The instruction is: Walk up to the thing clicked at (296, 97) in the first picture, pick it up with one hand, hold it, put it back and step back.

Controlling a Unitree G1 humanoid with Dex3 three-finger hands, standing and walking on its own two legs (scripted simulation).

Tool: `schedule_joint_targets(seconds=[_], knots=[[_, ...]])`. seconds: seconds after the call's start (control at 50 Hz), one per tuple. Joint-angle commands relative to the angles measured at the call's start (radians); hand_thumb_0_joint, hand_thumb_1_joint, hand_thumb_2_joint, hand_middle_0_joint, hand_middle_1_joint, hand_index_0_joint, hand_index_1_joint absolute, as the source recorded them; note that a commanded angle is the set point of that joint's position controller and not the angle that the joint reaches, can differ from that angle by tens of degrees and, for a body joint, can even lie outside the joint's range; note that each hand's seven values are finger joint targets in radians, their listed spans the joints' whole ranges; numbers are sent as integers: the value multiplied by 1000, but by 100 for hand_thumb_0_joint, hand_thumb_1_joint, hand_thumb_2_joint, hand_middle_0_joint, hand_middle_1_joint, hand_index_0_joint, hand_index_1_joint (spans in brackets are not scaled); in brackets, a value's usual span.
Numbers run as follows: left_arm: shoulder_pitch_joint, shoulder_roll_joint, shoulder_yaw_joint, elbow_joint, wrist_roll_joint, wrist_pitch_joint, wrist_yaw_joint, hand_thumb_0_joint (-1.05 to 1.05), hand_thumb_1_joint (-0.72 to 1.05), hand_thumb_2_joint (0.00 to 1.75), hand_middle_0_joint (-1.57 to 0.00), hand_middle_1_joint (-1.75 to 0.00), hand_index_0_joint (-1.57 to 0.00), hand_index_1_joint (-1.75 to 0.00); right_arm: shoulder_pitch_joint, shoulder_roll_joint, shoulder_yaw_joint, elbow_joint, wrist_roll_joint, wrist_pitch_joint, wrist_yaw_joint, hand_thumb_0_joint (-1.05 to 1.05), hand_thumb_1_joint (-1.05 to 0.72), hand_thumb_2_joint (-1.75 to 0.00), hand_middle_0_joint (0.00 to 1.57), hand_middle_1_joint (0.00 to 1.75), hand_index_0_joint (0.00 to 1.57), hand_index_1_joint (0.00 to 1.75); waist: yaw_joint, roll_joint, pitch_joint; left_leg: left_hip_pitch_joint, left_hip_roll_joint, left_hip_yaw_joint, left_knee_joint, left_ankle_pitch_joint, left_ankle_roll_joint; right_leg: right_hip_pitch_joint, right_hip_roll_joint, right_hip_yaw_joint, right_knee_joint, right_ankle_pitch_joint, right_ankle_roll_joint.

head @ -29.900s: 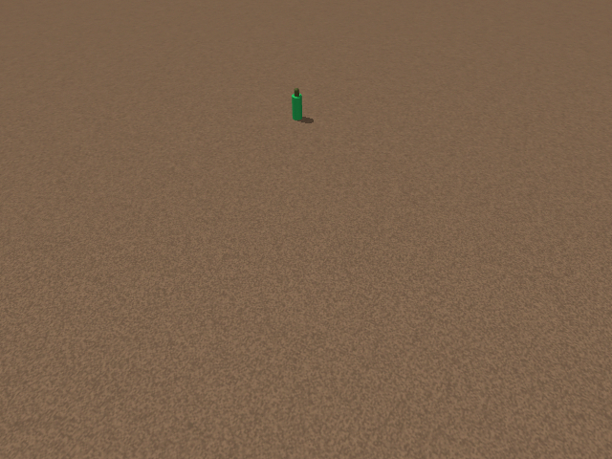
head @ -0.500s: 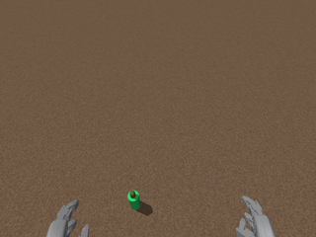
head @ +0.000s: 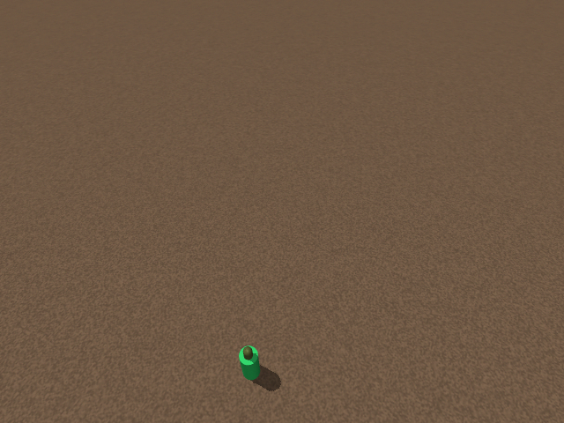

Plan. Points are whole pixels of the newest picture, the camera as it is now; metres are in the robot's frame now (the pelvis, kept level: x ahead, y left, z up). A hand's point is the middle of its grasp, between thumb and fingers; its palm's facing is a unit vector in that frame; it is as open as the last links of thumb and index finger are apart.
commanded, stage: stand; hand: left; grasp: from the side
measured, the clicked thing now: (249, 360) +0.45 +0.11 -0.67
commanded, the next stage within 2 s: step back in 1.54 s
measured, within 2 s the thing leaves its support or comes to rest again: neither
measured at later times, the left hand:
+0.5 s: hand out of the picture +0.03 +0.25 -0.14, palm faces +0.00 -0.94 -0.35, open 7.4 cm
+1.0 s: hand out of the picture +0.07 +0.24 -0.14, palm faces -0.01 -0.94 -0.34, open 7.4 cm
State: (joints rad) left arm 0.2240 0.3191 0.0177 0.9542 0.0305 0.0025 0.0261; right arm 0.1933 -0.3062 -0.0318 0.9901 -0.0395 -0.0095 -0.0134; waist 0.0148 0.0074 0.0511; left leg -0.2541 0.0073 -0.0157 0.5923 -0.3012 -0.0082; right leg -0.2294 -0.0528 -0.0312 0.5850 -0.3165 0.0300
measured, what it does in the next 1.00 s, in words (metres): stands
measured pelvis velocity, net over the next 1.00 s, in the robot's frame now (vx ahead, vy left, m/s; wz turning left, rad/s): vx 0.00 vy -0.01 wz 0.00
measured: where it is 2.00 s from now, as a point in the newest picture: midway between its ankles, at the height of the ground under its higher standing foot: outside the picture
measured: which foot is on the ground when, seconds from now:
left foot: down 0.00-1.00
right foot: down 0.00-1.00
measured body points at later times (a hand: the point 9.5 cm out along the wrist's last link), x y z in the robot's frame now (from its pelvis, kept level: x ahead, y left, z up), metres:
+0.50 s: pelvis -0.02 -0.01 +0.02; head -0.02 -0.01 +0.46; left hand +0.03 +0.29 -0.12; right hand +0.04 -0.30 -0.13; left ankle +0.01 +0.13 -0.73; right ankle +0.00 -0.14 -0.73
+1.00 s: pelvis +0.00 -0.01 +0.02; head +0.01 -0.02 +0.47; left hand +0.07 +0.29 -0.12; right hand +0.07 -0.30 -0.12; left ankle +0.01 +0.13 -0.73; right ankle +0.00 -0.14 -0.73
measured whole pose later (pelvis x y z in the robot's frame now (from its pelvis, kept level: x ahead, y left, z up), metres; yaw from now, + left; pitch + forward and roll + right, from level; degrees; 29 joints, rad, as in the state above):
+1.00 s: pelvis +0.00 -0.01 +0.02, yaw +0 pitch -3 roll +0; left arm 0.11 0.32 0.01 1.16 0.02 -0.01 0.01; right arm 0.12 -0.33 -0.01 1.15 -0.02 -0.01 -0.01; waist 0.00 0.02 0.06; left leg -0.12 0.02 -0.02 0.35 -0.18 -0.02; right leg -0.10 -0.04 -0.04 0.34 -0.19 0.02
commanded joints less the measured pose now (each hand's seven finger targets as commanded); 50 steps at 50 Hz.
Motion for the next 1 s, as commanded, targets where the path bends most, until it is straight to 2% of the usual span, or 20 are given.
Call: schedule_joint_targets(seconds=[0.0,0.18,0.24,0.28,0.38,0.44,0.64,0.74,0.82,0.94,0.98], knots=[[-50,188,38,-16,-5,-32,15,0,90,90,-20,-30,-20,-30,-49,-190,-34,-31,11,-20,-14,0,-90,-90,20,30,20,30,-2,-5,-68,53,82,-93,-162,245,43,67,-69,74,-154,228,-58],[-90,199,28,86,-4,-29,7,0,90,90,-20,-30,-20,-30,-81,-195,-24,42,15,-10,-8,0,-90,-90,20,30,20,30,-5,-1,-5,60,84,-98,-277,103,29,84,-64,66,-253,110,-38],[-95,199,27,106,-1,-28,5,0,90,90,-20,-30,-20,-30,-87,-198,-27,57,17,-4,-3,0,-90,-90,20,30,20,30,-4,-5,30,42,82,-102,-298,30,26,65,-60,68,-279,21,-36],[-101,201,27,112,-3,-30,2,0,90,90,-20,-30,-20,-30,-88,-201,-27,65,17,-5,-2,0,-90,-90,20,30,20,30,-5,0,10,49,86,-101,-298,47,27,79,-67,75,-288,42,-38],[-108,209,27,130,-2,-32,0,0,90,90,-20,-30,-20,-30,-98,-199,-24,78,17,-5,1,0,-90,-90,20,30,20,30,-4,5,16,56,84,-97,-299,36,23,67,-69,80,-305,12,-36],[-113,210,27,133,-6,-33,-1,0,90,90,-20,-30,-20,-30,-90,-203,-22,86,17,-7,1,0,-90,-90,20,30,20,30,-5,11,-11,52,85,-96,-305,56,22,92,-71,81,-304,52,-35],[-121,227,29,149,-9,-26,-6,0,90,90,-20,-30,-20,-30,-74,-217,-19,101,18,-3,1,0,-90,-90,20,30,20,30,-9,0,3,42,88,-96,-307,11,23,62,-74,94,-319,-24,-41],[-118,220,29,156,-12,-35,-4,0,90,90,-20,-30,-20,-30,-85,-219,-15,101,20,-11,-1,0,-90,-90,20,30,20,30,-5,-8,-54,93,101,-88,-289,173,28,120,-85,89,-300,163,-42],[-132,213,28,155,-15,-37,-3,0,90,90,-20,-30,-20,-30,-84,-218,-11,104,21,-15,-4,0,-90,-90,20,30,20,30,-10,-17,-69,124,107,-78,-278,270,27,137,-88,83,-289,268,-40],[-132,212,28,161,-17,-35,-3,0,90,90,-20,-30,-20,-30,-93,-222,-8,110,26,-15,-7,0,-90,-90,20,30,20,30,-6,-13,-79,142,112,-74,-285,333,21,162,-86,70,-286,330,-34],[-146,212,28,160,-18,-33,-4,0,90,90,-20,-30,-20,-30,-95,-220,-5,113,25,-14,-7,0,-90,-90,20,30,20,30,-10,-7,-54,120,107,-72,-306,283,14,152,-81,71,-296,278,-32]])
